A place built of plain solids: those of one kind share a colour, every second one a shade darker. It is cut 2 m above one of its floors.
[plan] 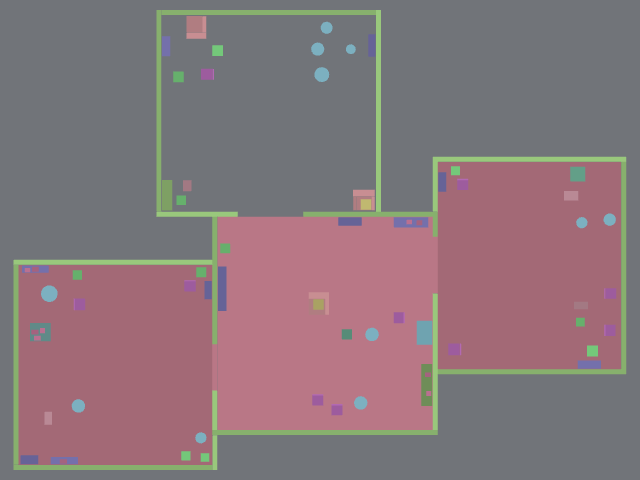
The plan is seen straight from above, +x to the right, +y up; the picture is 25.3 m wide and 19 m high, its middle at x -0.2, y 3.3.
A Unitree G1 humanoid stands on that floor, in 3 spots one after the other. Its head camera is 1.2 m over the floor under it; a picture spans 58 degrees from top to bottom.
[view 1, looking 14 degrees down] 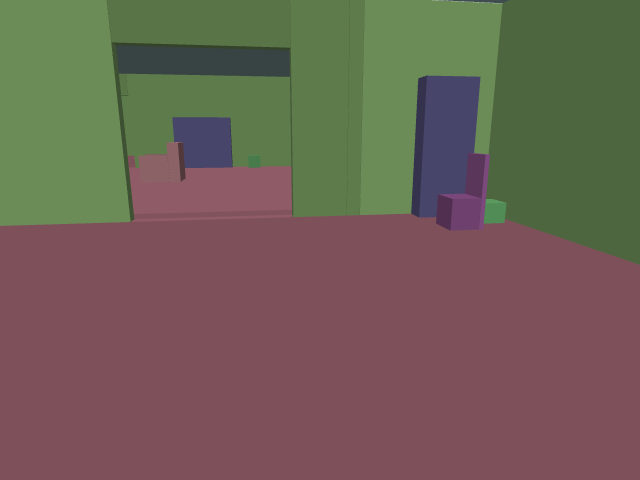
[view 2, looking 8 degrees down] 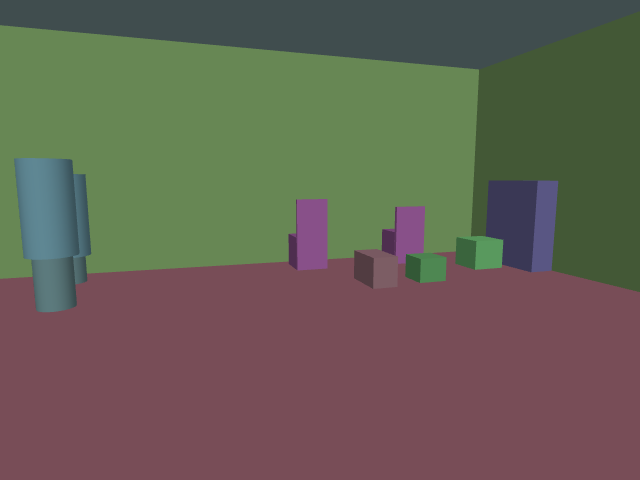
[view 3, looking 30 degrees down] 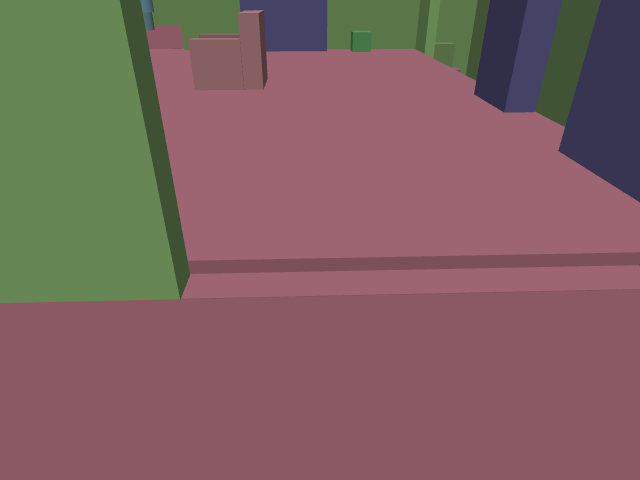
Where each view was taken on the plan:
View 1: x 10.63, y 2.84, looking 171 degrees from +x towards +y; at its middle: floor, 4.96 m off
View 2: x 5.62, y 2.84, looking -18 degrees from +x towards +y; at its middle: chair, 5.77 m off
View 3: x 6.03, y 1.76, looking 178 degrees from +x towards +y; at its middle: floor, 2.25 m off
